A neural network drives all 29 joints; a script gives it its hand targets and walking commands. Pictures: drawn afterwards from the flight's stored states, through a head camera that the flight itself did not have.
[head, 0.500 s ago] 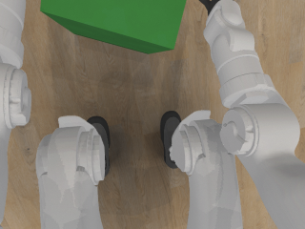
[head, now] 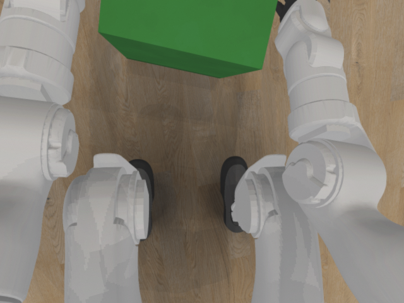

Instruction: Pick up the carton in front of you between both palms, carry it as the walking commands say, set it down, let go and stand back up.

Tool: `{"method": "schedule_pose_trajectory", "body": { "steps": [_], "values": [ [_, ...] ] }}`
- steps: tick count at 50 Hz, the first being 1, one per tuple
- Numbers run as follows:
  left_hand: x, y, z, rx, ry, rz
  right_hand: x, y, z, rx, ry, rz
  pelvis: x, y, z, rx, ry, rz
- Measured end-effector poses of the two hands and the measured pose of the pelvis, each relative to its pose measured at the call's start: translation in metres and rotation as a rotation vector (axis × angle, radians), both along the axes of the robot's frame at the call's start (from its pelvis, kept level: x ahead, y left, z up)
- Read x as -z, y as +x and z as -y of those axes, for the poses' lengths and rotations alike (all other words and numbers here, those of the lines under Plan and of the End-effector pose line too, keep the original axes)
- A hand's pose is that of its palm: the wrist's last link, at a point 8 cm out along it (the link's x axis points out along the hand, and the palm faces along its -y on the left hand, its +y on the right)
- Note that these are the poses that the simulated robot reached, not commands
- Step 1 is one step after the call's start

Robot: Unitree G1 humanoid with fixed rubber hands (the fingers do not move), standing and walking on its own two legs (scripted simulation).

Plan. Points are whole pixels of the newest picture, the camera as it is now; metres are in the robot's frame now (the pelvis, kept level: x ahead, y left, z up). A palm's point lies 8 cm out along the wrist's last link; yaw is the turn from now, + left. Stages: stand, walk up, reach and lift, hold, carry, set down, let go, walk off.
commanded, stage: reach and lift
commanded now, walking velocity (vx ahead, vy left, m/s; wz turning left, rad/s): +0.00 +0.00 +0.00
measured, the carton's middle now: (188, 0) +0.56 +0.05 -0.24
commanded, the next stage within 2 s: none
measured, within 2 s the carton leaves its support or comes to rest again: leaves its support in 0.04 s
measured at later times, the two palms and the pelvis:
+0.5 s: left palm out of the picture +0.50 +0.21 +0.02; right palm (392, 5) +0.50 -0.09 +0.03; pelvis -0.01 -0.03 +0.09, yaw +7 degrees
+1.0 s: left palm out of the picture +0.45 +0.20 +0.16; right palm out of the picture +0.47 -0.10 +0.17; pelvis +0.03 -0.02 +0.21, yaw +8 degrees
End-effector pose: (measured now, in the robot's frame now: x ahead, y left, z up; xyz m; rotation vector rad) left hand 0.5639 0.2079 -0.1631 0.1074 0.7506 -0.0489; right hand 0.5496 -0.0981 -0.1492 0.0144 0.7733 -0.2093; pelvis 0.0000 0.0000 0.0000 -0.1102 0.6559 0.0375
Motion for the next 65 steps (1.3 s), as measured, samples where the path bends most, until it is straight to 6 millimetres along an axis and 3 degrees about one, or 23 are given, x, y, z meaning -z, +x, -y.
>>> {"method": "schedule_pose_trajectory", "body": {
  "steps": [6, 19, 24, 30, 40, 65],
  "values": [
    [-0.015, -0.014, 0.003, -0.023, 0.011, -0.007, -0.025, -0.007, -0.007, 0.010, -0.004, 0.045, -0.007, 0.003, 0.002, -0.026, 0.006, -0.037],
    [-0.149, -0.059, -0.008, -0.143, 0.001, 0.017, -0.139, -0.044, -0.018, -0.017, 0.034, 0.084, -0.065, -0.009, 0.026, -0.084, 0.030, -0.062],
    [-0.182, -0.066, -0.002, -0.146, 0.007, 0.010, -0.170, -0.052, -0.012, -0.027, 0.018, 0.076, -0.089, -0.013, 0.030, -0.091, 0.029, -0.073],
    [-0.207, -0.071, 0.009, -0.149, -0.001, 0.028, -0.197, -0.057, -0.001, -0.019, 0.017, 0.095, -0.111, -0.011, 0.030, -0.084, 0.038, -0.087],
    [-0.255, -0.090, 0.007, -0.197, -0.023, 0.040, -0.251, -0.063, -0.003, -0.050, 0.019, 0.107, -0.152, 0.005, 0.027, -0.080, 0.058, -0.070],
    [-0.417, -0.149, 0.024, -0.283, -0.039, 0.039, -0.414, -0.101, 0.012, -0.115, 0.024, 0.103, -0.288, 0.049, 0.022, -0.099, 0.100, 0.167]
  ]
}}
